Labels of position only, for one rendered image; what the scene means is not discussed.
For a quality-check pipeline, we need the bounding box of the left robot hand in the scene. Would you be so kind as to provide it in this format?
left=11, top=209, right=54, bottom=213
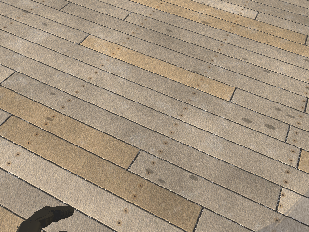
left=16, top=206, right=74, bottom=232

